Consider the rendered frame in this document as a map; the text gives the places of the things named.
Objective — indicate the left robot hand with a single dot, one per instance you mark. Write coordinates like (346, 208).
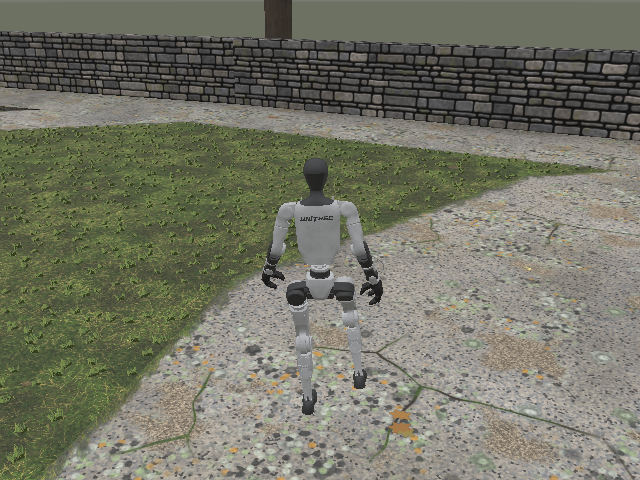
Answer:
(266, 278)

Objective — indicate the left robot upper arm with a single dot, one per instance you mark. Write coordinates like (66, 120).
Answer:
(285, 213)

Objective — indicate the robot right thigh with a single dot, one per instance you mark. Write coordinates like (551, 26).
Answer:
(344, 290)

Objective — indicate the left robot forearm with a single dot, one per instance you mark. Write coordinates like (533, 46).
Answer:
(271, 261)

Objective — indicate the right robot upper arm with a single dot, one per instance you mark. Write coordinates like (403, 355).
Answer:
(349, 210)

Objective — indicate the right robot hand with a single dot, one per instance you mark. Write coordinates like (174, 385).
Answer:
(377, 289)

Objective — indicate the right robot forearm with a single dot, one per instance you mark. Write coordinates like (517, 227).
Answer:
(368, 266)

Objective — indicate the right robot shin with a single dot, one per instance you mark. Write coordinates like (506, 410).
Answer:
(355, 344)

